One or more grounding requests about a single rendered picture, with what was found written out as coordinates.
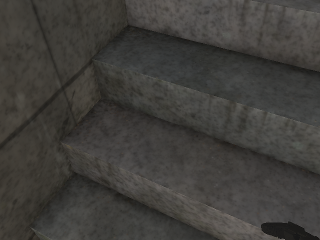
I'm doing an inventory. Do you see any robot right hand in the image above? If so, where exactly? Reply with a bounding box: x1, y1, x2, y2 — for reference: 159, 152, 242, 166
261, 221, 320, 240

